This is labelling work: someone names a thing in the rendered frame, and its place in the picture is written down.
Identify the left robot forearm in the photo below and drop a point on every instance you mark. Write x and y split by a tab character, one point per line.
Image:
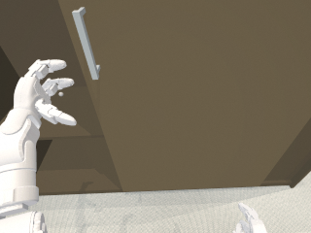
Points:
19	134

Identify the robot right hand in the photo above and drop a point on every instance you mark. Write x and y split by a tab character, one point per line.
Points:
255	224

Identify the handle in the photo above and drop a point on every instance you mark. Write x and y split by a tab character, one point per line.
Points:
81	28

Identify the robot left hand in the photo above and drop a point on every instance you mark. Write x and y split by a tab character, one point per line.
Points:
29	92

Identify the wardrobe door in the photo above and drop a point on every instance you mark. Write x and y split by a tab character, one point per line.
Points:
297	154
196	94

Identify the left robot upper arm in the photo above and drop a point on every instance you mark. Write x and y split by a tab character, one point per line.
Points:
31	222

